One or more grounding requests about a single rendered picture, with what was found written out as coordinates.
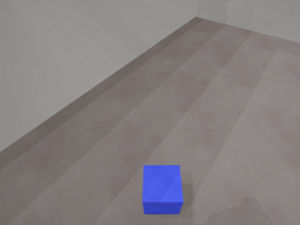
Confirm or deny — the carton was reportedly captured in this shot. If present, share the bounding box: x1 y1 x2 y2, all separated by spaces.
142 165 184 215

